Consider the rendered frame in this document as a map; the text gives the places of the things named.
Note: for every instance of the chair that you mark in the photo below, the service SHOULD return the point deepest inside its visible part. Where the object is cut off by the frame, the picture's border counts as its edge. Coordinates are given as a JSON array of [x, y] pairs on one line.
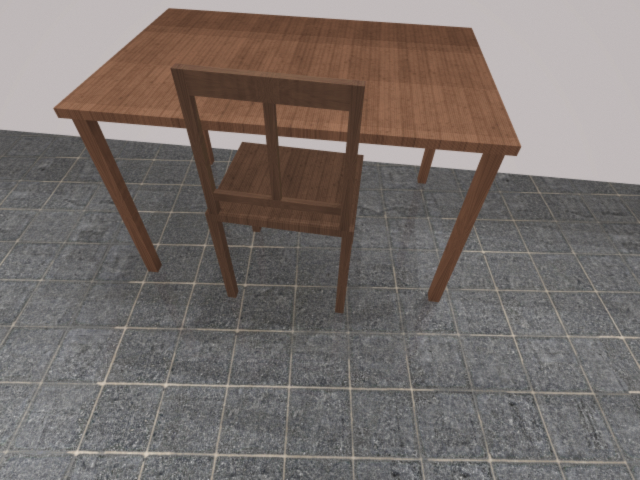
[[272, 186]]

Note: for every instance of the table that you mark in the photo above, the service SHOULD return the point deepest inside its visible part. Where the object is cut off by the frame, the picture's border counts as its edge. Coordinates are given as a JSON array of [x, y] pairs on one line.
[[426, 87]]

